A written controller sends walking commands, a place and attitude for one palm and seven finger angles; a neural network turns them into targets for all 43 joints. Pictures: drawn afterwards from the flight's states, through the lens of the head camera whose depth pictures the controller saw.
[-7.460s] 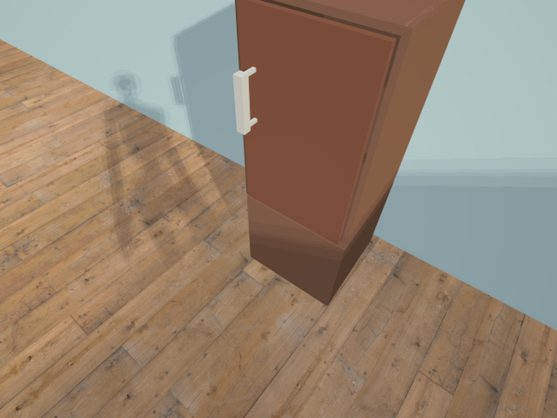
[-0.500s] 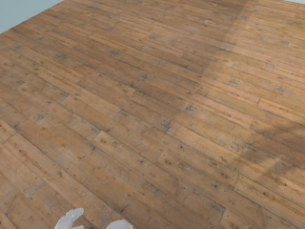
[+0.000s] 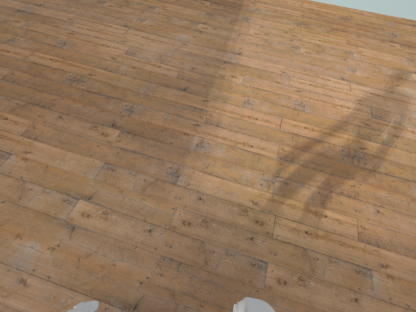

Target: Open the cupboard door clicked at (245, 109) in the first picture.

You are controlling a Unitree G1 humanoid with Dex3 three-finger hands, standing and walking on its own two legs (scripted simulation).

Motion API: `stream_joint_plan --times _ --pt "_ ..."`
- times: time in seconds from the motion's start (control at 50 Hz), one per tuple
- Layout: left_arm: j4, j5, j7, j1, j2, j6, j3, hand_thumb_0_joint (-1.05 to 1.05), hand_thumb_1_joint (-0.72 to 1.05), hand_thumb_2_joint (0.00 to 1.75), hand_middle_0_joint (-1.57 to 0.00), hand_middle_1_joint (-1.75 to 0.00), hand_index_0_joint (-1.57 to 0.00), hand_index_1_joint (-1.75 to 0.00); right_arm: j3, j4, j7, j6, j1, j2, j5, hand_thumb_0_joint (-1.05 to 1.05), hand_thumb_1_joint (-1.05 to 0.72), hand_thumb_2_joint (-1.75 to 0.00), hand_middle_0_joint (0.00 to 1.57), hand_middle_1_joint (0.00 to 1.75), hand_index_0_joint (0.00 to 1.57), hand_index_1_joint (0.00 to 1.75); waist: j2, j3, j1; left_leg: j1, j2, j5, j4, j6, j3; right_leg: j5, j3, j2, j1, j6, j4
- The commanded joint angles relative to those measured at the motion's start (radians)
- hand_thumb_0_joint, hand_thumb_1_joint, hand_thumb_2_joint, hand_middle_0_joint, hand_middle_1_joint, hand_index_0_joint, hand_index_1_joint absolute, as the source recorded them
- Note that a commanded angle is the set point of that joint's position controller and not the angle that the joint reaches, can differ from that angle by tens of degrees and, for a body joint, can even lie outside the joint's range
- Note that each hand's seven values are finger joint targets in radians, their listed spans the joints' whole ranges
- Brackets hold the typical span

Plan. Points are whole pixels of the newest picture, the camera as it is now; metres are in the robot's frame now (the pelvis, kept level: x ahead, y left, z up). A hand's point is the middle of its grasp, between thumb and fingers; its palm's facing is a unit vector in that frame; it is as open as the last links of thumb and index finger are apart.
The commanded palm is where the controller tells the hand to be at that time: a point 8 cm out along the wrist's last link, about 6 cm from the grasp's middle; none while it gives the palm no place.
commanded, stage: turn to face it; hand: left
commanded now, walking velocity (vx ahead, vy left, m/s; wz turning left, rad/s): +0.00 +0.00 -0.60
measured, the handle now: out of the picture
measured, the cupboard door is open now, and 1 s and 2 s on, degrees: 0 0 0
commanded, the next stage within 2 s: none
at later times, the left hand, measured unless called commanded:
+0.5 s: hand (148, 301) +0.15 +0.13 -0.17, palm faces -0.27 -0.94 -0.21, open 7.4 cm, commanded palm none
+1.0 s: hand (184, 246) +0.28 +0.07 -0.16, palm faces -0.59 -0.77 -0.24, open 7.4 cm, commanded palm none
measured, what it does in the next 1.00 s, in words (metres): steps on the spot, turning right: right foot, then left foot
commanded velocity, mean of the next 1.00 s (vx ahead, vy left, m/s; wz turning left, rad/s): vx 0.00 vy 0.00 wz -0.60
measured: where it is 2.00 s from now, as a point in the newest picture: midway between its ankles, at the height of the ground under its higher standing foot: outside the picture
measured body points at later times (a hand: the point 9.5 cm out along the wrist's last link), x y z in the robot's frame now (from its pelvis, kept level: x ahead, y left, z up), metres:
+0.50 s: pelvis +0.02 -0.03 +0.00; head +0.08 -0.05 +0.44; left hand +0.17 +0.18 -0.15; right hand +0.04 -0.32 -0.14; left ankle +0.06 +0.10 -0.70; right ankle -0.02 -0.14 -0.74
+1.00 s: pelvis +0.05 -0.03 -0.01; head +0.09 -0.06 +0.44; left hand +0.31 +0.11 -0.15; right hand -0.08 -0.26 -0.15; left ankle +0.08 +0.09 -0.74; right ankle -0.03 -0.13 -0.73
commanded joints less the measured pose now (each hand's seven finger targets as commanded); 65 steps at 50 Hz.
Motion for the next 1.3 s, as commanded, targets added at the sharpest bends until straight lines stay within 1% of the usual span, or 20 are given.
stream_joint_plan --times 0.0,0.1,0.12,0.14,0.16,0.18,0.28,0.44,0.52,0.54,0.56,0.58,0.72,0.88,0.96,0.98,1.0,1.02,1.12,1.28 --pt "-0.105 -0.004 -0.005 -0.076 0.021 -0.026 0.0 0.0 0.9 0.9 -0.2 -0.3 -0.2 -0.3 -0.081 -0.026 -0.013 -0.015 0.073 -0.229 0.0 0.0 -0.9 -0.9 0.2 0.3 0.2 0.3 0.224 -0.138 -0.062 0.159 0.248 0.443 -0.137 0.121 -0.121 -0.01 -0.036 -0.015 -0.001 -0.001 -0.17" --pt "-0.086 -0.003 0.001 0.007 0.039 -0.047 -0.003 0.0 0.9 0.9 -0.2 -0.3 -0.2 -0.3 -0.098 -0.018 0.001 -0.006 0.037 -0.255 0.006 0.0 -0.9 -0.9 0.2 0.3 0.2 0.3 0.212 -0.173 -0.014 0.108 0.235 0.409 0.027 0.049 -0.029 0.186 -0.097 0.026 0.224 -0.04 -0.534" --pt "-0.065 0.001 0.008 0.076 0.086 -0.055 0.005 0.0 0.9 0.9 -0.2 -0.3 -0.2 -0.3 -0.099 -0.025 0.008 -0.004 0.029 -0.237 0.015 0.0 -0.9 -0.9 0.2 0.3 0.2 0.3 0.124 -0.194 0.02 0.014 0.193 0.326 0.151 0.002 0.001 0.313 -0.038 -0.011 0.37 -0.066 -0.651" --pt "-0.046 0.009 0.021 0.14 0.193 -0.068 0.024 0.0 0.9 0.9 -0.2 -0.3 -0.2 -0.3 -0.082 -0.063 0.012 -0.001 0.006 -0.162 0.021 0.0 -0.9 -0.9 0.2 0.3 0.2 0.3 -0.187 -0.198 0.058 -0.244 0.064 -0.096 0.354 -0.063 0.057 0.566 0.27 -0.245 0.542 -0.154 -0.722" --pt "-0.03 -0.004 0.033 0.178 0.247 -0.068 0.029 0.0 0.9 0.9 -0.2 -0.3 -0.2 -0.3 -0.068 -0.102 0.007 0.01 -0.057 -0.146 0.02 0.0 -0.9 -0.9 0.2 0.3 0.2 0.3 -0.249 -0.168 0.078 -0.372 -0.02 -0.394 0.544 -0.085 -0.047 0.82 0.413 -0.381 0.485 -0.259 -0.716" --pt "-0.036 -0.005 0.046 0.165 0.24 -0.069 0.036 0.0 0.9 0.9 -0.2 -0.3 -0.2 -0.3 -0.065 -0.098 -0.005 0.019 -0.077 -0.151 0.019 0.0 -0.9 -0.9 0.2 0.3 0.2 0.3 -0.278 -0.165 0.068 -0.419 -0.012 -0.364 0.64 -0.079 -0.157 0.785 0.442 -0.354 0.45 -0.281 -0.733" --pt "-0.078 -0.006 0.048 0.008 0.145 -0.076 0.005 0.0 0.9 0.9 -0.2 -0.3 -0.2 -0.3 -0.067 -0.036 0.008 0.022 -0.019 -0.147 0.012 0.0 -0.9 -0.9 0.2 0.3 0.2 0.3 -0.121 -0.164 -0.023 -0.336 -0.009 -0.109 0.611 -0.105 -0.168 0.676 0.227 -0.191 0.364 -0.218 -0.696" --pt "-0.068 0.005 0.045 0.048 0.171 -0.069 0.02 0.0 0.9 0.9 -0.2 -0.3 -0.2 -0.3 -0.062 -0.076 0.002 0.01 -0.081 -0.14 0.021 0.0 -0.9 -0.9 0.2 0.3 0.2 0.3 -0.106 -0.15 0.003 -0.261 -0.066 -0.145 0.34 -0.1 -0.165 0.596 0.369 -0.191 0.342 -0.255 -0.686" --pt "-0.076 -0.002 0.047 -0.011 0.158 -0.058 0.023 0.0 0.9 0.9 -0.2 -0.3 -0.2 -0.3 -0.059 -0.051 -0.009 -0.004 0.028 -0.142 0.028 0.0 -0.9 -0.9 0.2 0.3 0.2 0.3 -0.116 -0.181 -0.051 -0.022 -0.091 0.011 0.003 -0.082 -0.165 0.591 0.392 -0.137 0.242 -0.184 -0.577" --pt "-0.088 -0.011 0.045 -0.014 0.13 -0.054 0.015 0.0 0.9 0.9 -0.2 -0.3 -0.2 -0.3 -0.063 -0.04 -0.013 -0.016 0.066 -0.176 0.025 0.0 -0.9 -0.9 0.2 0.3 0.2 0.3 -0.034 -0.201 -0.064 0.118 -0.036 0.096 -0.139 -0.063 -0.199 0.506 0.335 -0.069 0.153 -0.133 -0.505" --pt "-0.103 -0.021 0.035 0.017 0.066 -0.048 0.005 0.0 0.9 0.9 -0.2 -0.3 -0.2 -0.3 -0.077 -0.043 -0.015 -0.024 0.088 -0.268 0.009 0.0 -0.9 -0.9 0.2 0.3 0.2 0.3 0.232 -0.219 -0.06 0.238 0.193 0.231 -0.205 0.021 -0.423 0.166 0.202 0.079 -0.019 -0.067 -0.332" --pt "-0.119 -0.013 0.03 0.023 0.059 -0.051 0.001 0.0 0.9 0.9 -0.2 -0.3 -0.2 -0.3 -0.08 -0.06 -0.016 -0.015 0.098 -0.311 0.005 0.0 -0.9 -0.9 0.2 0.3 0.2 0.3 0.325 -0.196 -0.059 0.194 0.364 0.372 -0.209 0.125 -0.519 -0.187 0.08 0.085 -0.07 -0.037 -0.117" --pt "-0.087 -0.007 0.001 -0.026 0.051 -0.031 0.004 0.0 0.9 0.9 -0.2 -0.3 -0.2 -0.3 -0.065 -0.064 -0.024 -0.02 0.041 -0.216 0.004 0.0 -0.9 -0.9 0.2 0.3 0.2 0.3 0.193 -0.145 -0.037 0.215 0.221 0.616 -0.124 0.124 -0.188 -0.016 0.017 -0.006 -0.103 0.01 0.051" --pt "-0.101 -0.003 -0.003 -0.093 0.027 -0.033 -0.008 0.0 0.9 0.9 -0.2 -0.3 -0.2 -0.3 -0.089 -0.017 -0.007 -0.01 0.077 -0.245 0.0 0.0 -0.9 -0.9 0.2 0.3 0.2 0.3 0.246 -0.127 -0.065 0.166 0.249 0.542 -0.092 0.107 -0.084 0.01 -0.068 0.009 0.048 -0.016 -0.253" --pt "-0.072 0.0 0.007 0.034 0.071 -0.052 -0.002 0.0 0.9 0.9 -0.2 -0.3 -0.2 -0.3 -0.096 -0.016 0.003 -0.007 0.041 -0.255 0.011 0.0 -0.9 -0.9 0.2 0.3 0.2 0.3 0.172 -0.165 0.016 0.058 0.211 0.456 0.112 0.018 -0.008 0.27 -0.078 0.017 0.324 -0.062 -0.604" --pt "-0.047 0.007 0.019 0.119 0.158 -0.063 0.012 0.0 0.9 0.9 -0.2 -0.3 -0.2 -0.3 -0.089 -0.035 0.011 -0.006 0.041 -0.211 0.022 0.0 -0.9 -0.9 0.2 0.3 0.2 0.3 -0.041 -0.223 0.053 -0.115 0.132 0.256 0.301 -0.04 0.048 0.477 0.113 -0.14 0.529 -0.124 -0.67" --pt "-0.025 0.002 0.032 0.188 0.247 -0.072 0.028 0.0 0.9 0.9 -0.2 -0.3 -0.2 -0.3 -0.067 -0.088 0.011 -0.003 -0.032 -0.144 0.023 0.0 -0.9 -0.9 0.2 0.3 0.2 0.3 -0.257 -0.199 0.088 -0.366 -0.026 -0.371 0.527 -0.088 0.02 0.889 0.405 -0.356 0.584 -0.245 -0.679" --pt "-0.018 -0.01 0.049 0.198 0.246 -0.07 0.033 0.0 0.9 0.9 -0.2 -0.3 -0.2 -0.3 -0.063 -0.099 -0.005 0.014 -0.063 -0.165 0.022 0.0 -0.9 -0.9 0.2 0.3 0.2 0.3 -0.201 -0.187 0.088 -0.396 -0.01 -0.388 0.641 -0.085 -0.13 0.954 0.424 -0.388 0.513 -0.302 -0.679" --pt "-0.084 -0.001 0.056 -0.026 0.152 -0.07 0.006 0.0 0.9 0.9 -0.2 -0.3 -0.2 -0.3 -0.061 -0.04 0.005 0.02 -0.002 -0.151 0.015 0.0 -0.9 -0.9 0.2 0.3 0.2 0.3 -0.133 -0.163 -0.03 -0.303 -0.001 -0.15 0.595 -0.103 -0.164 0.672 0.227 -0.206 0.341 -0.235 -0.684" --pt "-0.08 0.005 0.042 -0.019 0.179 -0.062 0.02 0.0 0.9 0.9 -0.2 -0.3 -0.2 -0.3 -0.058 -0.061 0.0 0.004 0.011 -0.137 0.023 0.0 -0.9 -0.9 0.2 0.3 0.2 0.3 -0.136 -0.16 -0.032 -0.149 -0.076 -0.115 0.214 -0.093 -0.134 0.546 0.345 -0.175 0.268 -0.23 -0.658"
